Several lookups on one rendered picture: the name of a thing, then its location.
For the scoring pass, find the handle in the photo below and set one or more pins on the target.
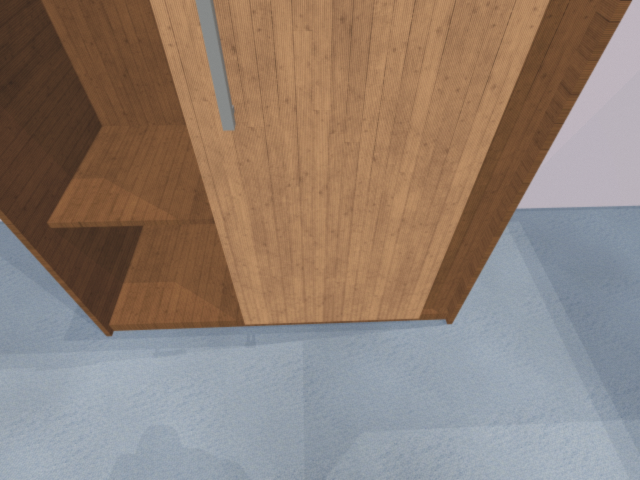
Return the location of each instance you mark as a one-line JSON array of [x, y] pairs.
[[208, 21]]

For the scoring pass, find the wardrobe door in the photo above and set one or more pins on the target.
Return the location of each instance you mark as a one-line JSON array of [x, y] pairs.
[[559, 34], [361, 127]]

